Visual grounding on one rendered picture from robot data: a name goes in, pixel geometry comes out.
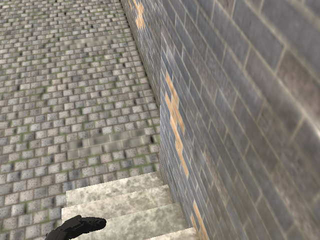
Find robot left hand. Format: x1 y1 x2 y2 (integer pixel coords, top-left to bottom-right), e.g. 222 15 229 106
45 215 107 240

